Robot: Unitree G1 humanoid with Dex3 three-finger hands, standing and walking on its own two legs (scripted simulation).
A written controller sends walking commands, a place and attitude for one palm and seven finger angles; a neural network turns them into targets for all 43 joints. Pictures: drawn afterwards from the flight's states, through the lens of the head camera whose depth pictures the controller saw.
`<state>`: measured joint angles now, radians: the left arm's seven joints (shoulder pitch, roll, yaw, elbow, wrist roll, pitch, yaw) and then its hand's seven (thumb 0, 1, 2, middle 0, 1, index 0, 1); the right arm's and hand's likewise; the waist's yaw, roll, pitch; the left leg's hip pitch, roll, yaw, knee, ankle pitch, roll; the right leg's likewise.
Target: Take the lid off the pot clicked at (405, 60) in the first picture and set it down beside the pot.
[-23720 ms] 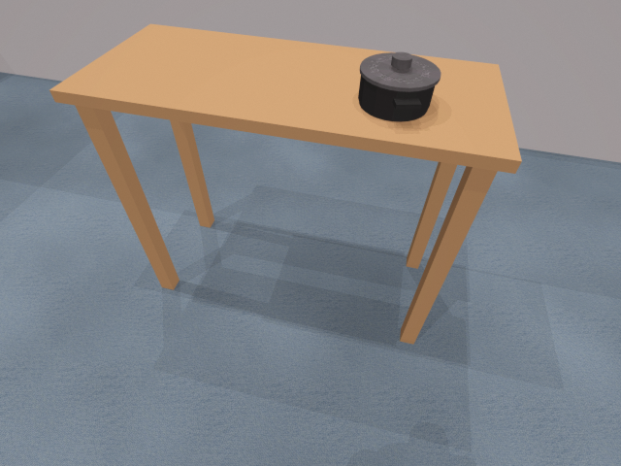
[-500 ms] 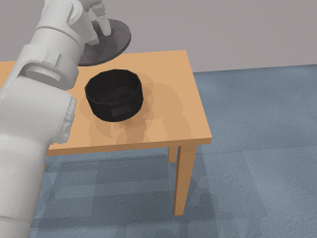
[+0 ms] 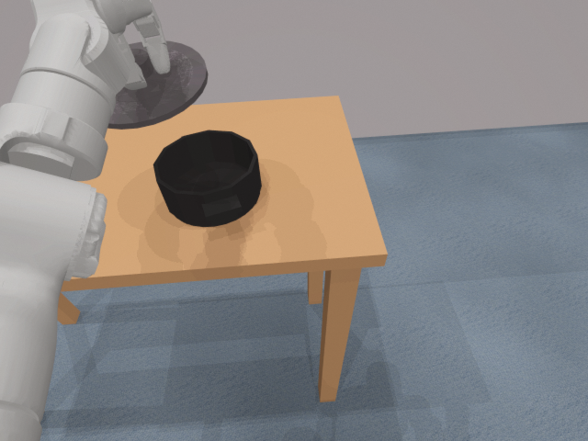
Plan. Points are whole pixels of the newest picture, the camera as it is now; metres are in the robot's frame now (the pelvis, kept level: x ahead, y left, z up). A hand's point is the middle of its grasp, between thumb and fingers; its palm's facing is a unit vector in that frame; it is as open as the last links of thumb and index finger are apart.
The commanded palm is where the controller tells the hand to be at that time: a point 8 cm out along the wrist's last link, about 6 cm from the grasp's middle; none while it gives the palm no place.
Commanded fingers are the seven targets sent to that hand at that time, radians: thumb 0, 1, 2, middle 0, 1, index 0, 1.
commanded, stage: move the lid sideways beside the pot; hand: left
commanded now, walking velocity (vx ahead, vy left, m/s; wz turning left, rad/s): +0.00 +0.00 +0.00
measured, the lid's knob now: (133, 65) +0.51 +0.18 +0.28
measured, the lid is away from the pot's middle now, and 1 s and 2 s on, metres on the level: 0.06 0.17 0.24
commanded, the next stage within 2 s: lower the lid onto the table in 1.76 s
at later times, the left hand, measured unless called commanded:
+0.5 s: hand (64, 75) +0.46 +0.24 +0.30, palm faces -0.23 -0.12 -0.97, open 6.2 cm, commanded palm +0.46 +0.23 +0.37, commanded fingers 0.00 0.73 0.94 -0.74 -1.17 -0.92 -1.12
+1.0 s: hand (33, 79) +0.47 +0.28 +0.29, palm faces -0.25 -0.14 -0.96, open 6.2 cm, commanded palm +0.46 +0.29 +0.37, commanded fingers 0.00 0.73 0.94 -0.74 -1.17 -0.92 -1.12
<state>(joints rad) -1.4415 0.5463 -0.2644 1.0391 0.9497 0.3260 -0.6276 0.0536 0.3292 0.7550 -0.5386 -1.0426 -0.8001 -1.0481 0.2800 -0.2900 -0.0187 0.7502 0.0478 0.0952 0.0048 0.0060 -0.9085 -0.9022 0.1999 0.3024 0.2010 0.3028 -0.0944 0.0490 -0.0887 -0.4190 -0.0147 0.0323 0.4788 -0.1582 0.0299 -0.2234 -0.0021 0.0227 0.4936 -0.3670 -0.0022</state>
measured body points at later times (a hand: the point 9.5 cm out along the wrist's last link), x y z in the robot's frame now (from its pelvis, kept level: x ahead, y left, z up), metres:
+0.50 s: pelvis -0.01 +0.01 +0.00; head +0.02 +0.01 +0.45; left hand +0.46 +0.24 +0.35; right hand +0.07 -0.26 -0.13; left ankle +0.05 +0.11 -0.73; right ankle -0.08 -0.12 -0.73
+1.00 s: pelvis +0.00 +0.01 +0.00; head +0.04 +0.01 +0.45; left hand +0.47 +0.28 +0.34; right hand +0.04 -0.27 -0.13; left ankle +0.05 +0.11 -0.73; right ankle -0.08 -0.12 -0.73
